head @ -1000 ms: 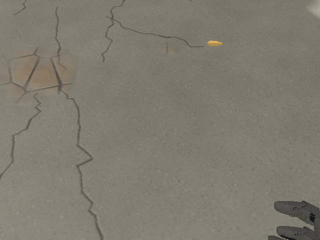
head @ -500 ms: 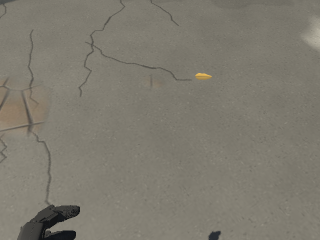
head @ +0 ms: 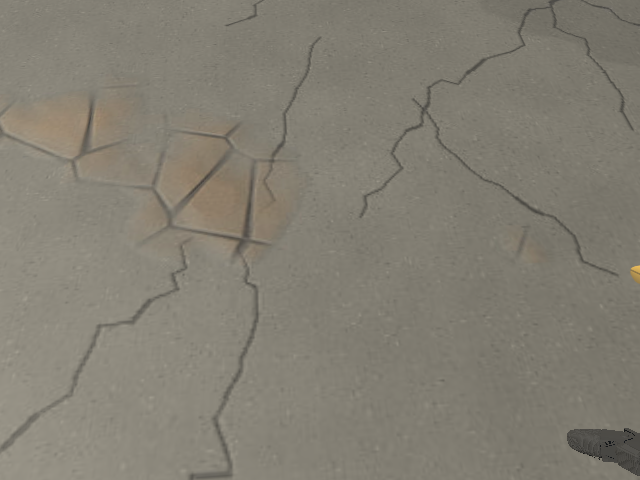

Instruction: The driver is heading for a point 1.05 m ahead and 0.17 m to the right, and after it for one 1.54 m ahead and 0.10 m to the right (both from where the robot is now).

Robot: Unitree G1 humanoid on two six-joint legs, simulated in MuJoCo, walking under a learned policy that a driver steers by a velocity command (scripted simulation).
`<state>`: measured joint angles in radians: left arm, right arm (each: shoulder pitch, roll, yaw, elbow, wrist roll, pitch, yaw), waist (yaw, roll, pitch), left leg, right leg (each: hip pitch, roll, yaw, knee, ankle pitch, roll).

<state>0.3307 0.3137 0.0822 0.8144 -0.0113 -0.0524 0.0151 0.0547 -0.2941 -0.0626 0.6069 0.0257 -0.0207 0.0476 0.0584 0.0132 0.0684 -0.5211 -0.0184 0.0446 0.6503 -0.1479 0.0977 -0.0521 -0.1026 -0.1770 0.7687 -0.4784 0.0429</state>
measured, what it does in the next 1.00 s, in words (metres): walks ahead, turning right: right foot, then left foot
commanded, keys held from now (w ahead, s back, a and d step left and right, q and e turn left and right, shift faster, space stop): w+q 0.08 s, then w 0.10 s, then w+e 0.82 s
